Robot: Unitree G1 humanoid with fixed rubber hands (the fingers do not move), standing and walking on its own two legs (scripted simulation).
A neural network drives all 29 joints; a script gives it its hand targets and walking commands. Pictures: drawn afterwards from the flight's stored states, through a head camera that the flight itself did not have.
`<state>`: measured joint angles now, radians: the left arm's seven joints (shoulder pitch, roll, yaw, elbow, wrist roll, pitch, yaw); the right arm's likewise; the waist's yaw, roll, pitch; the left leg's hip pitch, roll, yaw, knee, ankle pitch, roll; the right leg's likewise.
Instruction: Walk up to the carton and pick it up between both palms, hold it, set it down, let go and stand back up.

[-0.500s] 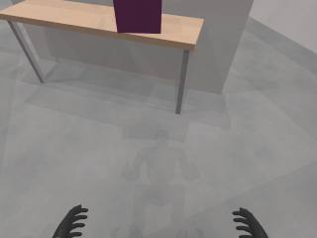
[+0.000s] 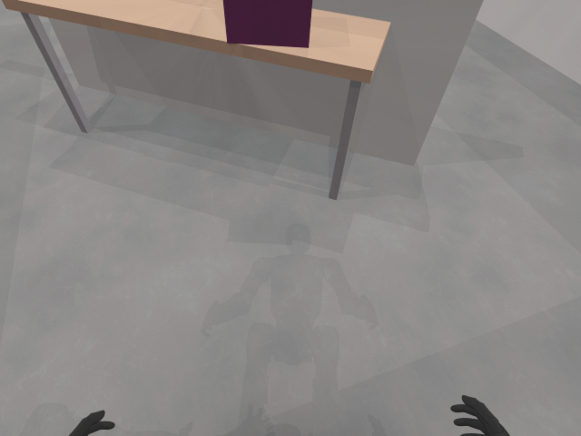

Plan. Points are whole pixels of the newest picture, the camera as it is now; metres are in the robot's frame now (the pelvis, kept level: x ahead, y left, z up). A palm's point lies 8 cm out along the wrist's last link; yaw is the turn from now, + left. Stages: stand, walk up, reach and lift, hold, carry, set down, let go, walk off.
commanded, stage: stand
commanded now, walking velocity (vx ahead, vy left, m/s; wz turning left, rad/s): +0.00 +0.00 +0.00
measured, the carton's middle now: out of the picture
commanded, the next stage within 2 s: walk up in 1.82 s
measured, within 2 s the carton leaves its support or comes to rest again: neither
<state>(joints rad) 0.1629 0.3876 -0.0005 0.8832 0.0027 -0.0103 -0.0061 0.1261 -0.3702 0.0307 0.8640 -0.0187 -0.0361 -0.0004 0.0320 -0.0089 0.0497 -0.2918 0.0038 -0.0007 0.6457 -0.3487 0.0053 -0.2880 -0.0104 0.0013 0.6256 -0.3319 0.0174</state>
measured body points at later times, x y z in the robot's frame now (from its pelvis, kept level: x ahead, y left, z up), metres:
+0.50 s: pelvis +0.00 +0.00 +0.02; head +0.01 +0.00 +0.47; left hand +0.08 +0.31 -0.10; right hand +0.12 -0.31 -0.10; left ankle +0.00 +0.12 -0.73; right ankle +0.00 -0.13 -0.73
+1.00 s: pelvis +0.00 +0.00 +0.02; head +0.00 +0.00 +0.47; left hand +0.09 +0.31 -0.10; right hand +0.10 -0.31 -0.10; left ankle +0.00 +0.12 -0.73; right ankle +0.00 -0.13 -0.73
